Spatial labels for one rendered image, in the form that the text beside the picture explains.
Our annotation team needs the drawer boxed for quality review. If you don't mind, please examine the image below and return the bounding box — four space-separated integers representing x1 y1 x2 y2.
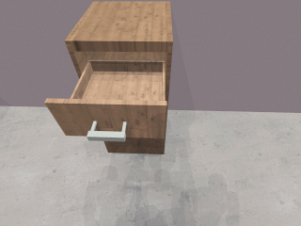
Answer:
44 59 167 138

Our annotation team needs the handle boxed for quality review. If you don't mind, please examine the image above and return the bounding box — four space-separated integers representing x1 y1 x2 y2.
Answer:
87 121 127 142

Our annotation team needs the cabinet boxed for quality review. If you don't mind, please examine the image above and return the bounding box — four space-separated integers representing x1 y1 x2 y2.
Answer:
64 1 173 154

